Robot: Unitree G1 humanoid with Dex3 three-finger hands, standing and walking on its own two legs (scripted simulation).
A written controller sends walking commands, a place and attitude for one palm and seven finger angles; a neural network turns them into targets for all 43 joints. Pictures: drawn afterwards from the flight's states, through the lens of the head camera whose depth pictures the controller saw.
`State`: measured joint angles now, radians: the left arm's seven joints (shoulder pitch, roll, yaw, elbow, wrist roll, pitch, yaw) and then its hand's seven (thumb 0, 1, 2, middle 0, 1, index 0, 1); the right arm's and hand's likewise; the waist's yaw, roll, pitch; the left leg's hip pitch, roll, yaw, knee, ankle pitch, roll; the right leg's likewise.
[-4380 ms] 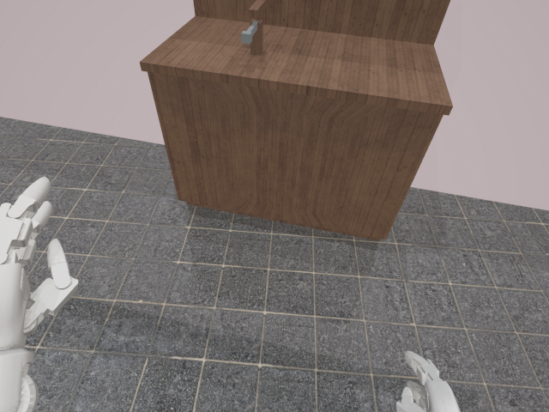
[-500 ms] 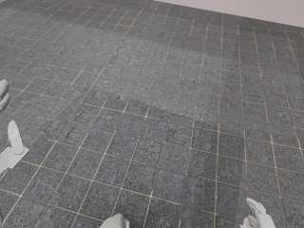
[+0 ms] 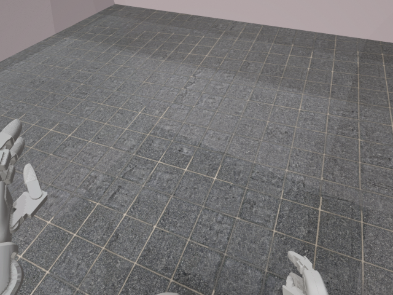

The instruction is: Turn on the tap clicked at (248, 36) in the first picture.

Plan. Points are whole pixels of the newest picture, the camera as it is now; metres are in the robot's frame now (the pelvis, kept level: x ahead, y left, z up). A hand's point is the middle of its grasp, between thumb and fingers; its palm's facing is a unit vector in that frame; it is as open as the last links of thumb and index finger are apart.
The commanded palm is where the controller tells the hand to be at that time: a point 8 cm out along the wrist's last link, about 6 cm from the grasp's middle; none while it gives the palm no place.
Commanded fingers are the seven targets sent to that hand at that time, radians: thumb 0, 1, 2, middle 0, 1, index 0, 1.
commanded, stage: turn to face it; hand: left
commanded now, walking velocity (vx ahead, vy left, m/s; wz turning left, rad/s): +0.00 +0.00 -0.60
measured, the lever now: out of the picture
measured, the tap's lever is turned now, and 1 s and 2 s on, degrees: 0 0 0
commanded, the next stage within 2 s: none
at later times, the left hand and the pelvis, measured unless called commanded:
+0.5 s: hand (104, 140) +0.32 +0.20 +0.18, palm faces +0.17 -0.90 -0.41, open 7.4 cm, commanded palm +0.28 +0.24 +0.19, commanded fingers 0.00 0.90 0.90 -0.20 -0.30 -0.20 -0.30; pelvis +0.04 +0.02 +0.01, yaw -17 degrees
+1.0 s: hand (201, 168) +0.27 +0.02 +0.19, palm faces -0.16 -0.80 -0.57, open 7.4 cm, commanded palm +0.25 +0.09 +0.19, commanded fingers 0.00 0.90 0.90 -0.20 -0.30 -0.20 -0.30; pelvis -0.04 -0.05 +0.01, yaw -35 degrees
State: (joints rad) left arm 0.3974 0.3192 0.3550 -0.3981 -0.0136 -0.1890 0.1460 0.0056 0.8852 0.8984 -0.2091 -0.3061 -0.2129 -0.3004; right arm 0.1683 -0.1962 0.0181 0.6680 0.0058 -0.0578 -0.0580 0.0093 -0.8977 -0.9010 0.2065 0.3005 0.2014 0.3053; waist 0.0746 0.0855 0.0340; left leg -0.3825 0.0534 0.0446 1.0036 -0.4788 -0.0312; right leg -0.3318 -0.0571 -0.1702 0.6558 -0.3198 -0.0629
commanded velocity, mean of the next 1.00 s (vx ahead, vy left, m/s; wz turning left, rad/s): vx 0.00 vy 0.00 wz -0.60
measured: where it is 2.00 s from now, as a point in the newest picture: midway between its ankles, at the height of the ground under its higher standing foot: outside the picture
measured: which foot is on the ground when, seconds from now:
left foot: up 0.00-0.30, down 0.32-0.78, up 0.80-1.00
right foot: down 0.00-0.36, up 0.38-0.76, down 0.78-1.00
